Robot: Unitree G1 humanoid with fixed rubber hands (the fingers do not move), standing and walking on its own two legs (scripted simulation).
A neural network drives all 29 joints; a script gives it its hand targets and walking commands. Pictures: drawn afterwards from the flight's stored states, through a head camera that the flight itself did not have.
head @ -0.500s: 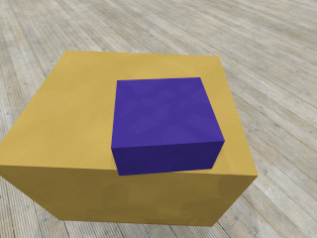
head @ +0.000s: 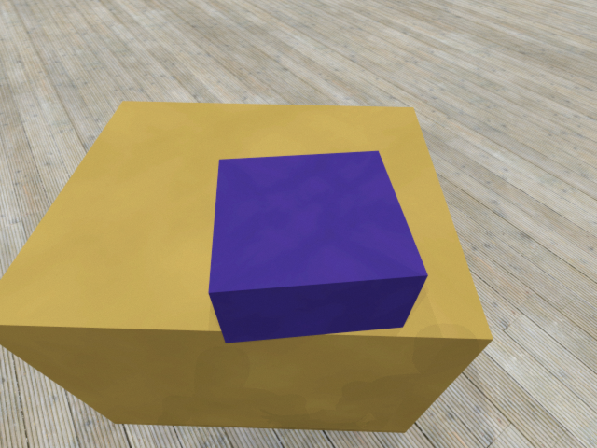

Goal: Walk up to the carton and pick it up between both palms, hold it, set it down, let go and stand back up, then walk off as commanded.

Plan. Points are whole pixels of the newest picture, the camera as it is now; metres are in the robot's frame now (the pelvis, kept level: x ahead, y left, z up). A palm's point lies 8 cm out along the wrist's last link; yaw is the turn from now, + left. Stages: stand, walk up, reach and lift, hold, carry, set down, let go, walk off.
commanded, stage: walk up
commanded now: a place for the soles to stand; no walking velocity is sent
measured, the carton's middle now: (307, 240) +0.48 -0.01 -0.03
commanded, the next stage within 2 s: reach and lift in 0.54 s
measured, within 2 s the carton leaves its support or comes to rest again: neither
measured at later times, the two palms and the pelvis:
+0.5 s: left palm out of the picture +0.09 +0.28 -0.12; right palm out of the picture +0.08 -0.29 -0.12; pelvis +0.01 +0.00 +0.00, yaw -1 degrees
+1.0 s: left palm out of the picture +0.14 +0.24 -0.10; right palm out of the picture +0.10 -0.29 -0.09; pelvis -0.01 -0.01 -0.01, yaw +0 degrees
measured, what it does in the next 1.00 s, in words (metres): stands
